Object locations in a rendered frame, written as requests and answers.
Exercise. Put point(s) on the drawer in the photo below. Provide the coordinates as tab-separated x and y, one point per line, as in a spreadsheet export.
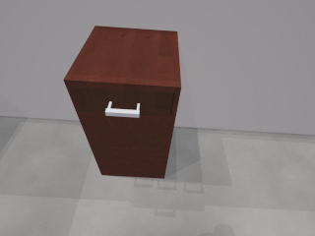
153	103

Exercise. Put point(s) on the cabinet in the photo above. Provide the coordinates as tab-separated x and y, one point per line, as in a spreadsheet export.
125	58

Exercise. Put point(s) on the handle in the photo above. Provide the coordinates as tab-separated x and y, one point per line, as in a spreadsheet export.
116	112

